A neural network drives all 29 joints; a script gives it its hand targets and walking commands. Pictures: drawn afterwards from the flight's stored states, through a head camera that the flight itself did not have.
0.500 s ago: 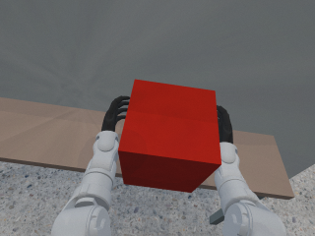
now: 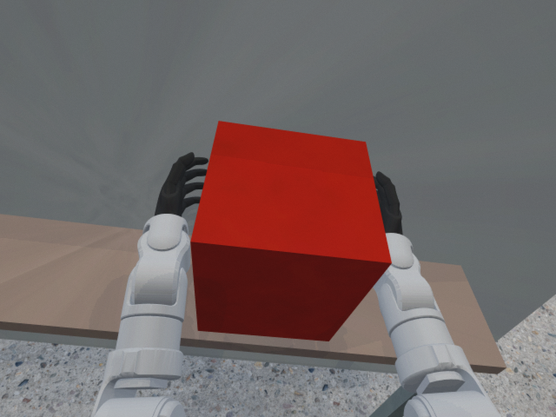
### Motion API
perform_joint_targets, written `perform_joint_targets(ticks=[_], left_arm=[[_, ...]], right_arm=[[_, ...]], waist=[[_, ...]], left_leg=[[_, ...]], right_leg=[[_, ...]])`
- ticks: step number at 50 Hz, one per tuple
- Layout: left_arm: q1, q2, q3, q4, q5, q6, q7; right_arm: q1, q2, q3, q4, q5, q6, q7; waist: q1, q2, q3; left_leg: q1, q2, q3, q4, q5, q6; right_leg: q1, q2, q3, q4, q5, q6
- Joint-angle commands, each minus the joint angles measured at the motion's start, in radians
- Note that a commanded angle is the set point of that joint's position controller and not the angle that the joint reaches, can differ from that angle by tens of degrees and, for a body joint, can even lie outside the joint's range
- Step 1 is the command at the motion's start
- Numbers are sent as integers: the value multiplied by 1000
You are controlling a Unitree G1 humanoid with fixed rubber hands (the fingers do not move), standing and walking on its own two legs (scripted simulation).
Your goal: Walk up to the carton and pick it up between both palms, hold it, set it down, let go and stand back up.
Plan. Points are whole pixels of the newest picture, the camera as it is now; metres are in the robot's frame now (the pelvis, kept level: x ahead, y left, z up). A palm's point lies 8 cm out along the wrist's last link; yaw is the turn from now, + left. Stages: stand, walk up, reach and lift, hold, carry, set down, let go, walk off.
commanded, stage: reach and lift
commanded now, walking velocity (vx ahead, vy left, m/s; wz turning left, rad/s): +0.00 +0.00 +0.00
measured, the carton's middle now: (278, 240) +0.36 -0.02 +0.10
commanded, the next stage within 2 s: hold in 1.60 s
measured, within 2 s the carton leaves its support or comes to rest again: neither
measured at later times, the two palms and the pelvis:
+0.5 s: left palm (173, 190) +0.35 +0.13 +0.19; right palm (398, 222) +0.34 -0.17 +0.17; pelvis -0.03 +0.00 +0.00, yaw -2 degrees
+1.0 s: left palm (161, 178) +0.35 +0.14 +0.21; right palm (395, 209) +0.34 -0.16 +0.19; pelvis -0.02 +0.01 +0.00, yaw -1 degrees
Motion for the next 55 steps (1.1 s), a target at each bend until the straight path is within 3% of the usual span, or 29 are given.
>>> perform_joint_targets(ticks=[1,6,12,18,23,31,38,45,55], left_arm=[[-496,-535,-500,-111,-51,62,-150],[-527,-546,-506,-99,-55,99,-150],[-585,-540,-446,-35,-53,134,-154],[-646,-520,-366,23,-43,167,-162],[-686,-499,-323,44,-35,189,-176],[-726,-496,-337,10,-43,220,-202],[-750,-519,-375,-30,-56,237,-204],[-747,-531,-394,-58,-56,254,-188],[-744,-516,-378,-68,-47,277,-188]], right_arm=[[-636,501,355,-329,12,-35,100],[-694,474,314,-347,2,-22,119],[-795,480,284,-325,-17,-4,138],[-886,523,285,-290,-16,25,134],[-917,561,296,-263,0,58,115],[-918,590,326,-270,49,116,79],[-919,567,313,-289,73,144,79],[-929,540,316,-299,88,151,90],[-954,543,335,-318,103,158,87]], waist=[[-34,122,-304],[-38,130,-291],[-2,98,-296],[34,57,-322],[33,35,-335],[0,51,-334],[-29,95,-320],[-23,115,-324],[-9,92,-334]], left_leg=[[61,-63,43,-4,420,-62],[104,-46,41,-17,364,-66],[61,-43,62,-57,213,-27],[1,-60,90,-74,142,16],[-23,-77,102,-76,132,34],[-8,-87,95,-55,202,18],[25,-77,81,-41,261,-16],[67,-61,72,-28,323,-33],[65,-65,82,-25,332,-18]], right_leg=[[157,59,-32,43,370,30],[75,64,-60,21,228,22],[62,56,-52,11,108,18],[119,47,-22,15,107,26],[172,40,-4,21,164,42],[202,43,-4,27,238,55],[164,57,-21,23,190,41],[132,70,-31,18,152,26],[160,69,-22,19,186,28]])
